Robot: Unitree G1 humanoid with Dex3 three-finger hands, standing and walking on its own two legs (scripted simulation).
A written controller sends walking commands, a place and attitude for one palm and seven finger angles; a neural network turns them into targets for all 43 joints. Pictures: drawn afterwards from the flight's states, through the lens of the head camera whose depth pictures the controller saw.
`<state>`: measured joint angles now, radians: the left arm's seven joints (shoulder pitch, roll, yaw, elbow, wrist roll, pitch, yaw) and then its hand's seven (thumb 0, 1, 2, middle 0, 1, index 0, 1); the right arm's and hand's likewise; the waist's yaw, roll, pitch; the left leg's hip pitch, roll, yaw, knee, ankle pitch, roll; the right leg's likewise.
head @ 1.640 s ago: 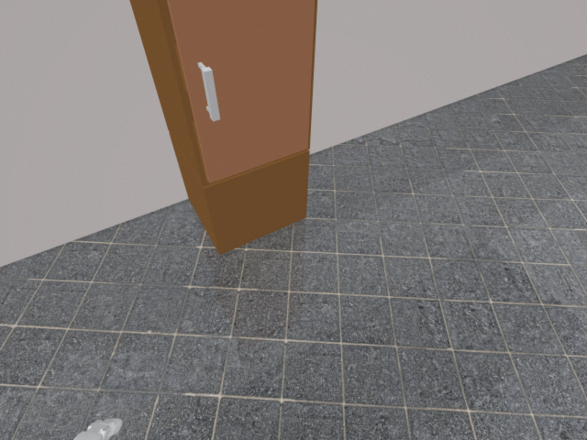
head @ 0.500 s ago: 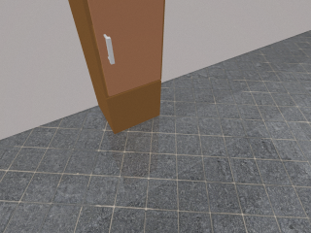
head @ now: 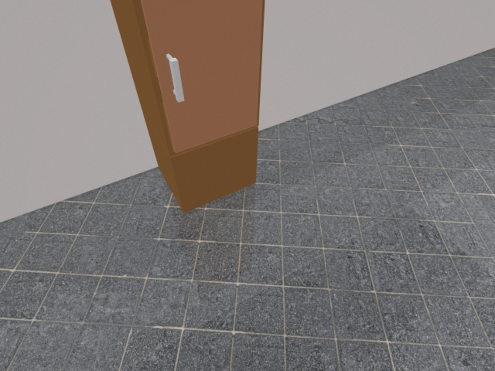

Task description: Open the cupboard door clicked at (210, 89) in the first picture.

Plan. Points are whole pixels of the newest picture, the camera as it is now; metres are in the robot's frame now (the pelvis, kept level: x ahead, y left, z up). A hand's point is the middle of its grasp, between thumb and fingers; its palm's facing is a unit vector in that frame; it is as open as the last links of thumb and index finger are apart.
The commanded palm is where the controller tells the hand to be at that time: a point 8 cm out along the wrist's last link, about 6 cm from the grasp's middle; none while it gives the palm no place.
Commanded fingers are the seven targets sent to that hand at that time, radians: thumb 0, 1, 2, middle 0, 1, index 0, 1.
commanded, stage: walk to a spot facing it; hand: left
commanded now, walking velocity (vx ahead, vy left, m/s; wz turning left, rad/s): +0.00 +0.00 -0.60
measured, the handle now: (174, 78) +0.96 +0.31 -0.02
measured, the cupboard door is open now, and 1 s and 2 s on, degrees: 0 0 0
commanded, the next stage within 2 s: none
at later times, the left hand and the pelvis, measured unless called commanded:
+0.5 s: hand out of the picture +0.05 +0.15 -0.17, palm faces -0.15 -0.95 -0.27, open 7.4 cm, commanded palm none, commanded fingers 0.00 0.90 0.90 -0.20 -0.30 -0.20 -0.30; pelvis -0.02 -0.04 -0.02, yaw -12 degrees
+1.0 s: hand out of the picture +0.13 +0.18 -0.18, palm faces -0.32 -0.93 -0.19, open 7.4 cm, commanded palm none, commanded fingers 0.00 0.90 0.90 -0.20 -0.30 -0.20 -0.30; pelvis +0.09 -0.01 -0.01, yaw -27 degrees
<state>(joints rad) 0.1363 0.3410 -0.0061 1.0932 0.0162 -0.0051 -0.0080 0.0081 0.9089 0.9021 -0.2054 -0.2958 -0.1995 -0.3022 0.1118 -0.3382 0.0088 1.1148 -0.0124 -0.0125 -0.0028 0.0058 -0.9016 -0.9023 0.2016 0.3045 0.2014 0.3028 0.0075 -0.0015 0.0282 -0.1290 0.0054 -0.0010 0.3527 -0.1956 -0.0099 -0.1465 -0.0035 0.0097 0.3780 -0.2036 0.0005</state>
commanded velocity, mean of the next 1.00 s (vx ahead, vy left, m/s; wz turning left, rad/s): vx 0.20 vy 0.00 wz -0.60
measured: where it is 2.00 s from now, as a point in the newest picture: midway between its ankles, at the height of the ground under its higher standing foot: (306, 328)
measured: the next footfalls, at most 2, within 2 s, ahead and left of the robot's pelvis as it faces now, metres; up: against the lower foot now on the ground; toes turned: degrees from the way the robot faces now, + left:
left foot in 1.02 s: +0.23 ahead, +0.06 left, +0.00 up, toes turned -26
right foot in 1.64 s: +0.31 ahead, -0.24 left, +0.00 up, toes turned -61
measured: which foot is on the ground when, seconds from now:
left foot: down 0.00-0.38, up 0.40-1.00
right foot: down 0.00-1.00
